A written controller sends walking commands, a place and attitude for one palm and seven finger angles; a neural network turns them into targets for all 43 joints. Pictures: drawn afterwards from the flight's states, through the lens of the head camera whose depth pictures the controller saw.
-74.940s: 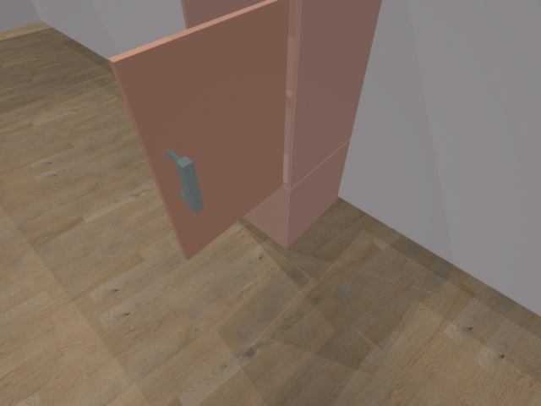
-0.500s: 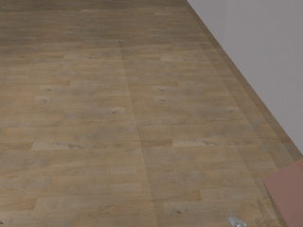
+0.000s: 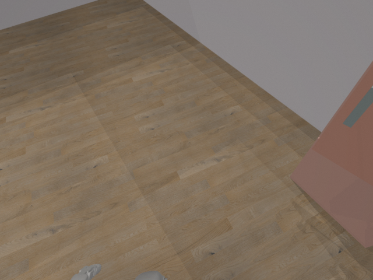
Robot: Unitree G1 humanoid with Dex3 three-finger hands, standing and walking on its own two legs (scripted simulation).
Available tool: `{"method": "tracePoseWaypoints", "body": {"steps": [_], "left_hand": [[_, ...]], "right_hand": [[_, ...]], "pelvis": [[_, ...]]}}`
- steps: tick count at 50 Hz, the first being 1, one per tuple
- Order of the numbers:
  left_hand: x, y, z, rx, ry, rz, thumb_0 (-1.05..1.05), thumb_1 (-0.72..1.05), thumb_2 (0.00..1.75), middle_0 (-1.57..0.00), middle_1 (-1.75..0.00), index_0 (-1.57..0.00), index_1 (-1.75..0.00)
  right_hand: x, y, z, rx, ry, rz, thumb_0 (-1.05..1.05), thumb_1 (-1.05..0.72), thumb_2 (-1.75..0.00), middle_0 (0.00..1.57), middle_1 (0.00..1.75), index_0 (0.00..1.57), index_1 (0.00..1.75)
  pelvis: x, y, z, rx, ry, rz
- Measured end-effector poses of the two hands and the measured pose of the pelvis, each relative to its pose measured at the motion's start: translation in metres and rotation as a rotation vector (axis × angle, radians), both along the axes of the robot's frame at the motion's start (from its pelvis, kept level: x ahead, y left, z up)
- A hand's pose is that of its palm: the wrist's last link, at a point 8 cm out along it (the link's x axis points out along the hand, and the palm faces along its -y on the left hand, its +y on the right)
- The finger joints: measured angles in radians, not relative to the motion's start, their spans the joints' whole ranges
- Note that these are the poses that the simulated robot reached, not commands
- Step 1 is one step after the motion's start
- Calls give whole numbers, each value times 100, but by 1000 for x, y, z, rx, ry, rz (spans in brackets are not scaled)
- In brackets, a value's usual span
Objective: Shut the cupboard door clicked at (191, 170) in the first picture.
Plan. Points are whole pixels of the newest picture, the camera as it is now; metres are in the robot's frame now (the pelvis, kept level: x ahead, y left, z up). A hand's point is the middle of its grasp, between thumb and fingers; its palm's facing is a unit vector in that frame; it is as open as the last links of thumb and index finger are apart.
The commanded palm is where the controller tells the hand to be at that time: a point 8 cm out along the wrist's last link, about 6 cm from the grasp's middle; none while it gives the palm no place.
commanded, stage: turn to face it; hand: left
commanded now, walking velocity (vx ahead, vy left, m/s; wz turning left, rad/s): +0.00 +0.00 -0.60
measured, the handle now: (365, 102) +0.58 -0.48 -0.01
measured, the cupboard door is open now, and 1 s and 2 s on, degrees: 11 11 11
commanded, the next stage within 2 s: take the last steps up to it in 1.30 s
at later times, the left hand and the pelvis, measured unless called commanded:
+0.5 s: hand (102, 266) +0.16 +0.23 -0.16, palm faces -0.23 -0.96 -0.18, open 7.4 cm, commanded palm none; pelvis +0.04 +0.05 +0.02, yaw -17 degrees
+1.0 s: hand (156, 238) +0.23 +0.10 -0.13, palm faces -0.53 -0.80 -0.27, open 7.4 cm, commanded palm none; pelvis +0.03 -0.01 +0.01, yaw -33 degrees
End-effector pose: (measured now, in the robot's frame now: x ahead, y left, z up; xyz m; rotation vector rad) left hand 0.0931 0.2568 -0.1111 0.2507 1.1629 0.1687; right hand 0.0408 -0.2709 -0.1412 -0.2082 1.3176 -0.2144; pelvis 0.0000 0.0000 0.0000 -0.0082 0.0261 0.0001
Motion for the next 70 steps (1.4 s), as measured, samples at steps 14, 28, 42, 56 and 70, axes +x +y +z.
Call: {"method": "tracePoseWaypoints", "body": {"steps": [14,28,42,56,70], "left_hand": [[21,-7,-21,-84,90,-89,0,90,89,-20,-30,-20,-30],[96,25,-15,-77,103,-256,0,90,89,-20,-30,-19,-30],[173,-80,-1,-26,-41,-544,0,91,90,-20,-30,-19,-30],[137,-116,3,-41,49,-586,0,90,89,-20,-30,-20,-30],[141,-67,-32,-50,203,-569,0,90,89,-20,-30,-20,-30]], "right_hand": [[55,20,35,-38,-168,-64,1,-91,-90,20,30,20,30],[7,61,55,-74,-143,-222,1,-91,-90,20,30,21,30],[-124,45,1,19,14,-537,1,-91,-90,20,30,21,30],[-103,22,17,23,-71,-602,1,-91,-90,20,30,20,30],[-55,45,37,-75,-154,-601,1,-91,-90,20,30,20,30]], "pelvis": [[25,16,8,-7,11,-149],[45,48,20,-50,0,-340],[39,8,-3,8,-20,-518],[38,-12,16,16,-13,-610],[69,12,9,-14,-19,-707]]}}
